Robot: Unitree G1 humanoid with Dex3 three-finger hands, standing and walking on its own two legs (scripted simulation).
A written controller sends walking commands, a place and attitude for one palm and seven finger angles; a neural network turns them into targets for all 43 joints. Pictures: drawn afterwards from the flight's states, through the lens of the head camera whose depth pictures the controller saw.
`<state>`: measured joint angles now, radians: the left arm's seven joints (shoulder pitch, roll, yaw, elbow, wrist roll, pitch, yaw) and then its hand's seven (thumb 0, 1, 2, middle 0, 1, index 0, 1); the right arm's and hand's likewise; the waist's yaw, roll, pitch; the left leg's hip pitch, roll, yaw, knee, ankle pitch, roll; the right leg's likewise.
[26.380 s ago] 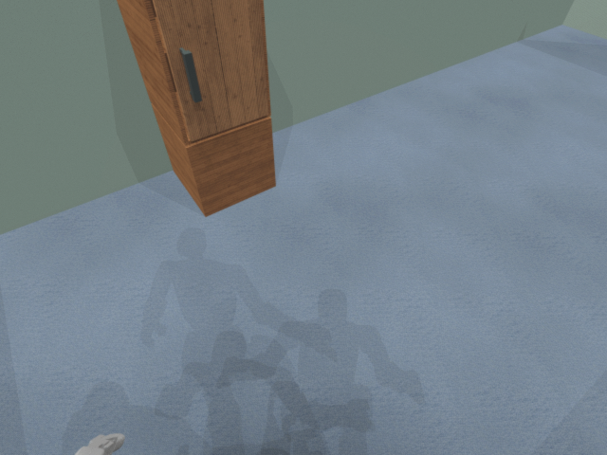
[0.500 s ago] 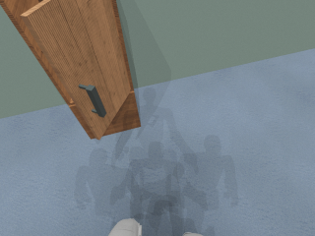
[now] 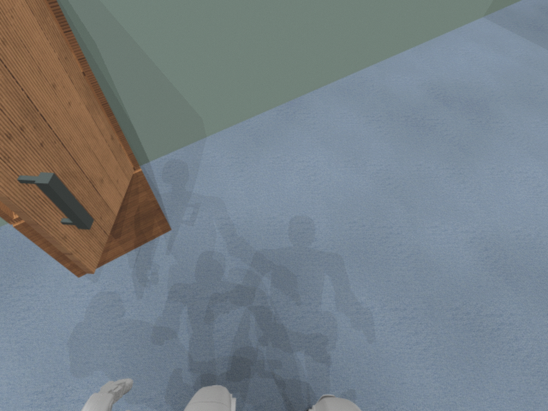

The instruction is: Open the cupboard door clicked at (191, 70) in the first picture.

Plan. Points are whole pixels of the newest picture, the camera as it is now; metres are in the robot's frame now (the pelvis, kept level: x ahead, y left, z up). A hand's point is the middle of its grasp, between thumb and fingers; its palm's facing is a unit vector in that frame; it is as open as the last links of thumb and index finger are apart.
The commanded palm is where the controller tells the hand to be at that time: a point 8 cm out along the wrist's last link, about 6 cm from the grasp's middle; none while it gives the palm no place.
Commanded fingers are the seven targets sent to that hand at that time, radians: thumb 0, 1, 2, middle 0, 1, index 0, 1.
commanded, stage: walk to a spot facing it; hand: left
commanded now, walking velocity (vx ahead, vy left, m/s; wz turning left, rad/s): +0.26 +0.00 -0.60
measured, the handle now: (57, 202) +0.45 +0.46 -0.07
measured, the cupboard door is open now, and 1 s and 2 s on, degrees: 53 53 53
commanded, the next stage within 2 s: turn to face it in 1.82 s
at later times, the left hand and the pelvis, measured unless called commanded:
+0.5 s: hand (229, 324) +0.26 +0.10 -0.15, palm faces -0.36 -0.91 -0.22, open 7.4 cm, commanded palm none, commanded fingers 0.00 0.90 0.90 -0.20 -0.30 -0.20 -0.30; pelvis +0.07 -0.04 +0.00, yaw -19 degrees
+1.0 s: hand (317, 236) +0.45 -0.06 -0.15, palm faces -0.53 -0.83 -0.19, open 7.4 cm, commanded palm none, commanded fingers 0.00 0.90 0.90 -0.20 -0.30 -0.20 -0.30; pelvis +0.23 -0.14 +0.00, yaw -31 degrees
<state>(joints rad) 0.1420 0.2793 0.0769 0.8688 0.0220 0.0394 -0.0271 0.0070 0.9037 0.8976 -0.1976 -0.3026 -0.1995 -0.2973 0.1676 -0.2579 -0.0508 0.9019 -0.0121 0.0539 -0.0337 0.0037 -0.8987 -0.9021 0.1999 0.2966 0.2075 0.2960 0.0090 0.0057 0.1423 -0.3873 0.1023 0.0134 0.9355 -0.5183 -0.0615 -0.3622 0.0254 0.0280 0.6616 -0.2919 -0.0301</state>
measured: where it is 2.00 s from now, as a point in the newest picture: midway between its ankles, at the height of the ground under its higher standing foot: (392, 289)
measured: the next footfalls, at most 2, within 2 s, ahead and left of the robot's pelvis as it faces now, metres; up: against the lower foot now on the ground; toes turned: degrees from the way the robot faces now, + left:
right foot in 0.42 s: +0.09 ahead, -0.18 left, +0.00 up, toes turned -20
left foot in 0.66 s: +0.26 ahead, +0.04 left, +0.00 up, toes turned -19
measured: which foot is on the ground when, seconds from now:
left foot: down 0.00-0.40, up 0.42-0.64, down 0.66-0.94, up 0.96-1.00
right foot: down 0.00-0.14, up 0.16-0.40, down 0.42-0.64, up 0.66-0.94, down 0.96-1.00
